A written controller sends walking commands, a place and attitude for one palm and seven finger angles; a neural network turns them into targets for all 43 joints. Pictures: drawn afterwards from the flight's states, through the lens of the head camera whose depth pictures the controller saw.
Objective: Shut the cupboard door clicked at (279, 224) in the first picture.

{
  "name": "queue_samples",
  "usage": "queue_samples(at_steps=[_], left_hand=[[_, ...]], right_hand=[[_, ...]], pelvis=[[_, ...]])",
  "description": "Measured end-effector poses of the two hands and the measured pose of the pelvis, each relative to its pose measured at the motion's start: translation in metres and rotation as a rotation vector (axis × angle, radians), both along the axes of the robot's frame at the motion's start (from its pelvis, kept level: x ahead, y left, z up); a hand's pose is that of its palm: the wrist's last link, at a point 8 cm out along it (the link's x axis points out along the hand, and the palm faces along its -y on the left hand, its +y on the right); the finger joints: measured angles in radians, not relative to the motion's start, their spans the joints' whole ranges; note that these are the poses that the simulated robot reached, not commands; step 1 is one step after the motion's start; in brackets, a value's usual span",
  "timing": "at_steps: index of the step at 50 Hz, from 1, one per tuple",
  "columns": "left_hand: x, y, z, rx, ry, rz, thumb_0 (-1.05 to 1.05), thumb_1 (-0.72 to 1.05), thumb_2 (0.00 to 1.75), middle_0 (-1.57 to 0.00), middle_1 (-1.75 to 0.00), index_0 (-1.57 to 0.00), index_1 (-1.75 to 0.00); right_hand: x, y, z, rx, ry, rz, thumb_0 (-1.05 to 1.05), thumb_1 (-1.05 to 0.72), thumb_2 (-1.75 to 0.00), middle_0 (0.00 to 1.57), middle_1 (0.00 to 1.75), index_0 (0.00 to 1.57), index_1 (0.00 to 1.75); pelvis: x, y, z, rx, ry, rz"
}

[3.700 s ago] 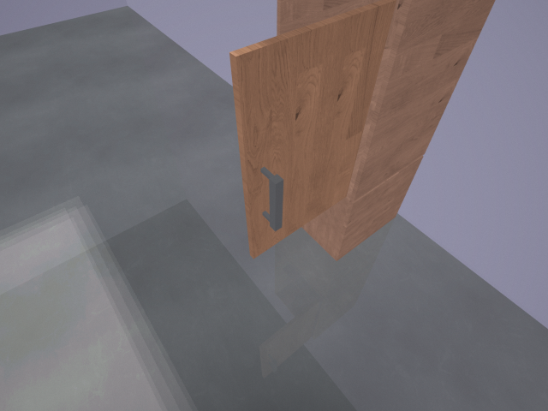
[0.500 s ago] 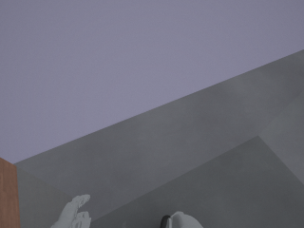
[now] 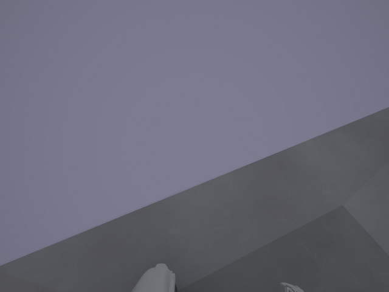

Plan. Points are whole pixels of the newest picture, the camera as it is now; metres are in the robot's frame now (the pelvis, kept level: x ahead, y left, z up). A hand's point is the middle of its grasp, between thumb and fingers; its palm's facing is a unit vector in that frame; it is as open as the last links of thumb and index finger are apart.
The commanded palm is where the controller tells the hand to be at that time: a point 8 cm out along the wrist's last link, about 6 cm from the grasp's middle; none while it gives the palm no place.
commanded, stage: walk to a spot facing it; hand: left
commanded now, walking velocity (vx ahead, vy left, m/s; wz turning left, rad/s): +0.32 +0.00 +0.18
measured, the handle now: out of the picture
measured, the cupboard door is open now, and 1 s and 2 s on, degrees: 91 91 91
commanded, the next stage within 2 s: turn to face it in 0.08 s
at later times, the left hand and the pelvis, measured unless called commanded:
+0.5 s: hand (145, 213) +0.33 +0.18 -0.16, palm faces +0.14 -0.95 -0.26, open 7.3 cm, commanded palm none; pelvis +0.23 -0.04 -0.01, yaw +10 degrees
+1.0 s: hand (142, 250) +0.24 +0.18 -0.19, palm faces +0.52 -0.82 -0.25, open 7.3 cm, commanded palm none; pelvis +0.30 -0.04 -0.01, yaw +30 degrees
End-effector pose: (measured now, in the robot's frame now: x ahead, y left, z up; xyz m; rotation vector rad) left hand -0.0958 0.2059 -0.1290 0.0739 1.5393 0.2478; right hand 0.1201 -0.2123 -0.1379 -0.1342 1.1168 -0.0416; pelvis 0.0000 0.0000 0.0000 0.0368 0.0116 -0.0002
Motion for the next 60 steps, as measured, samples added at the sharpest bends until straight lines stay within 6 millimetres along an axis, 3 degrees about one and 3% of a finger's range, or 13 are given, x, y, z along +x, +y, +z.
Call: queue_samples(at_steps=[4, 8, 11, 16, 20, 24, 28, 32, 36, 41, 45, 51, 60], left_hand=[[0.008, -0.011, -0.005, -0.038, 0.112, 0.040, 0.00, 0.91, 0.90, -0.20, -0.30, -0.20, -0.30], [0.047, -0.007, -0.014, -0.068, 0.160, 0.040, 0.00, 0.91, 0.90, -0.20, -0.30, -0.20, -0.30], [0.110, 0.004, -0.018, -0.052, 0.083, 0.011, 0.01, 0.91, 0.90, -0.20, -0.30, -0.20, -0.30], [0.242, 0.018, -0.013, -0.007, -0.161, -0.022, 0.01, 0.92, 0.90, -0.20, -0.30, -0.20, -0.30], [0.324, 0.030, -0.005, 0.057, -0.283, -0.048, 0.02, 0.95, 0.90, -0.20, -0.30, -0.20, -0.30], [0.393, 0.027, 0.001, 0.103, -0.377, -0.072, 0.01, 0.95, 0.90, -0.20, -0.30, -0.20, -0.30], [0.435, 0.013, 0.006, 0.144, -0.462, -0.066, 0.01, 0.93, 0.90, -0.20, -0.30, -0.20, -0.30], [0.438, -0.003, 0.015, 0.144, -0.480, 0.002, 0.00, 0.92, 0.90, -0.20, -0.30, -0.20, -0.30], [0.421, -0.017, 0.012, 0.117, -0.447, 0.088, 0.00, 0.91, 0.90, -0.20, -0.30, -0.20, -0.30], [0.382, -0.016, -0.002, 0.107, -0.383, 0.219, -0.01, 0.92, 0.90, -0.20, -0.30, -0.20, -0.30], [0.342, -0.006, -0.021, 0.105, -0.312, 0.312, -0.01, 0.92, 0.90, -0.20, -0.30, -0.20, -0.30], [0.301, 0.009, -0.026, 0.130, -0.191, 0.404, 0.00, 0.92, 0.90, -0.20, -0.30, -0.20, -0.30], [0.318, 0.003, 0.005, 0.206, -0.241, 0.462, 0.01, 0.92, 0.90, -0.19, -0.30, -0.20, -0.30]], right_hand=[[0.060, 0.012, -0.005, -0.008, -0.021, 0.033, 0.01, -0.91, -0.90, 0.20, 0.30, 0.19, 0.30], [0.091, 0.015, -0.011, -0.033, -0.032, 0.006, 0.01, -0.91, -0.90, 0.20, 0.30, 0.20, 0.30], [0.084, 0.009, -0.010, -0.054, 0.048, -0.021, 0.00, -0.91, -0.90, 0.20, 0.30, 0.20, 0.30], [0.060, -0.013, -0.001, -0.114, 0.253, -0.020, 0.00, -0.94, -0.90, 0.20, 0.30, 0.20, 0.30], [0.055, -0.030, 0.004, -0.112, 0.376, -0.022, 0.00, -0.93, -0.90, 0.20, 0.30, 0.20, 0.30], [0.074, -0.051, -0.003, -0.102, 0.429, -0.030, 0.01, -0.92, -0.90, 0.20, 0.30, 0.20, 0.30], [0.120, -0.076, -0.018, -0.104, 0.412, 0.000, 0.01, -0.91, -0.90, 0.20, 0.30, 0.20, 0.30], [0.193, -0.088, -0.011, -0.122, 0.315, 0.086, 0.01, -0.91, -0.90, 0.20, 0.30, 0.20, 0.30], [0.271, -0.083, 0.002, -0.133, 0.184, 0.183, 0.01, -0.91, -0.90, 0.20, 0.30, 0.19, 0.30], [0.352, -0.055, 0.017, -0.151, 0.050, 0.319, 0.01, -0.91, -0.90, 0.20, 0.30, 0.19, 0.30], [0.398, -0.020, 0.021, -0.168, -0.035, 0.429, 0.01, -0.91, -0.90, 0.20, 0.30, 0.19, 0.30], [0.420, 0.012, 0.024, -0.173, -0.075, 0.528, 0.00, -0.91, -0.90, 0.20, 0.30, 0.19, 0.30], [0.419, 0.004, 0.009, -0.147, 0.052, 0.595, 0.01, -0.90, -0.90, 0.21, 0.30, 0.20, 0.30]], pelvis=[[0.047, 0.005, -0.009, 0.006, -0.003, 0.017], [0.097, 0.013, -0.018, -0.018, -0.009, 0.019], [0.125, 0.013, -0.011, -0.012, -0.012, 0.028], [0.162, 0.007, 0.002, -0.025, 0.001, 0.076], [0.192, -0.010, 0.003, -0.033, 0.008, 0.118], [0.225, -0.031, -0.003, -0.031, 0.012, 0.159], [0.250, -0.049, -0.012, -0.022, 0.007, 0.220], [0.266, -0.057, -0.003, -0.006, -0.006, 0.289], [0.279, -0.061, 0.003, 0.001, -0.003, 0.352], [0.289, -0.059, 0.001, -0.012, 0.001, 0.426], [0.295, -0.048, -0.009, -0.031, 0.001, 0.482], [0.303, -0.042, -0.011, -0.045, 0.009, 0.544], [0.324, -0.058, 0.000, -0.049, 0.001, 0.640]])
